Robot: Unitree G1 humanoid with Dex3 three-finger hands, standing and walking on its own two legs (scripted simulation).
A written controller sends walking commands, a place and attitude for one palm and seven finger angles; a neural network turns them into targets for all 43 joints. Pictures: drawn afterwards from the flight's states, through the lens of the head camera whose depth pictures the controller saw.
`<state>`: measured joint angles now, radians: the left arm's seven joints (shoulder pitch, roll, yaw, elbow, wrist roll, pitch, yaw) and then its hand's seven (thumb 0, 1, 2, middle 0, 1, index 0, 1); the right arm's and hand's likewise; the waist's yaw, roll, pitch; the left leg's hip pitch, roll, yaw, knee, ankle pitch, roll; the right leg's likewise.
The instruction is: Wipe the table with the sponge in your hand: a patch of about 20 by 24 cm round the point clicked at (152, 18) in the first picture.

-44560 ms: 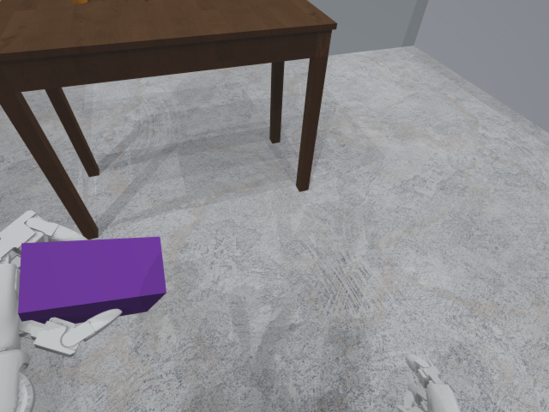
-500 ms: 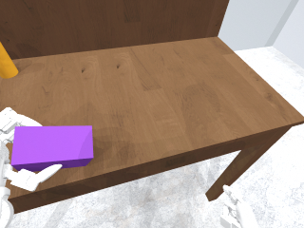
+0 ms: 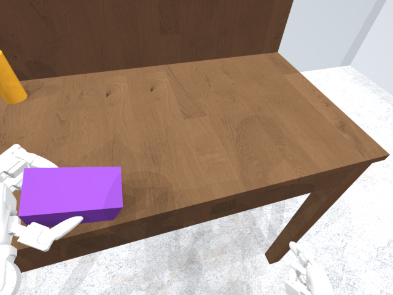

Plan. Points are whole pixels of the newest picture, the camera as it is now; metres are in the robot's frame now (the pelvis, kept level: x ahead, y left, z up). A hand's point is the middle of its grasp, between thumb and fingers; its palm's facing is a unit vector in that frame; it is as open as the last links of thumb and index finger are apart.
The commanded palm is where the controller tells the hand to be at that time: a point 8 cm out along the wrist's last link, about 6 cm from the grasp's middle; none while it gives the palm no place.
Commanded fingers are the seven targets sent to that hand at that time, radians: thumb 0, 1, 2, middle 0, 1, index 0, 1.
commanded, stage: look again from close up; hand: left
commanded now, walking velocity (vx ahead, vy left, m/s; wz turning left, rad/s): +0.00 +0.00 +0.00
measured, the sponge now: (90, 196) +0.24 +0.20 +0.13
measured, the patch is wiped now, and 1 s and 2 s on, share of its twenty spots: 0.00 0.00 0.00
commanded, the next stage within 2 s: come to a stop and stand still in 0.12 s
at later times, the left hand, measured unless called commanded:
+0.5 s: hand (55, 173) +0.26 +0.25 +0.16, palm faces +0.31 -0.88 -0.36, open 10.4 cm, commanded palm +0.19 +0.29 +0.18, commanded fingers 0.00 0.10 1.30 -1.20 -1.60 -1.20 -1.60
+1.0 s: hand (57, 158) +0.28 +0.26 +0.16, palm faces +0.33 -0.88 -0.34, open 10.4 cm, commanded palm +0.23 +0.29 +0.18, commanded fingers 0.00 0.10 1.30 -1.20 -1.60 -1.20 -1.60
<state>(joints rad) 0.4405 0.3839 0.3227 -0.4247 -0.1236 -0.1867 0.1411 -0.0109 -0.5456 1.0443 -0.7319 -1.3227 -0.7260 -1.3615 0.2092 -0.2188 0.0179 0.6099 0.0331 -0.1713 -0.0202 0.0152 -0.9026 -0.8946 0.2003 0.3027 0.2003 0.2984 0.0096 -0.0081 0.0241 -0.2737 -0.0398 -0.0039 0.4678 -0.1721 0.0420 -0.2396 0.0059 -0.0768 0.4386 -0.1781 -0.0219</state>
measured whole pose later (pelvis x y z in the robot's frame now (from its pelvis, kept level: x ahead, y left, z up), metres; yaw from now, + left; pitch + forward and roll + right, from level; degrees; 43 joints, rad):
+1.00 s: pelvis +0.05 +0.02 +0.00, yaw -4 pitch -1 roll -1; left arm 0.42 0.37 0.36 -0.47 -0.05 -0.21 0.11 -0.01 -0.55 1.05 -0.73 -1.33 -0.72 -1.37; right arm 0.16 -0.19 0.02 0.55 0.01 -0.12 -0.02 0.01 -0.90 -0.89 0.20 0.30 0.20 0.30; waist 0.02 -0.04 0.04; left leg -0.21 -0.03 0.07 0.48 -0.27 0.07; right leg -0.19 0.01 0.00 0.43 -0.23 0.01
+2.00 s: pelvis +0.03 -0.01 -0.01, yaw -2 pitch -1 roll +0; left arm 0.33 0.53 0.39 -0.54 0.00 0.09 0.02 -0.01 -0.55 1.05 -0.73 -1.33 -0.72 -1.37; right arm 0.11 -0.24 0.05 0.56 0.00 -0.05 -0.04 0.01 -0.90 -0.89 0.20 0.30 0.21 0.31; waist 0.09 0.02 -0.02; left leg -0.29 -0.02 0.04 0.59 -0.29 0.03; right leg -0.29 0.02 -0.06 0.60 -0.30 -0.04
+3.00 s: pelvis +0.01 -0.02 -0.01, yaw -2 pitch -4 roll +1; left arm -0.01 0.74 0.16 -0.44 0.53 0.51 -0.18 -0.01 -0.56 1.05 -0.74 -1.33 -0.73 -1.37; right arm 0.03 -0.26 0.10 0.62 0.08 0.01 -0.13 0.01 -0.90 -0.89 0.20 0.30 0.17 0.29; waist 0.13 0.11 0.01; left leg -0.22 -0.02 0.03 0.52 -0.23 0.02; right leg -0.22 0.02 -0.06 0.55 -0.26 -0.05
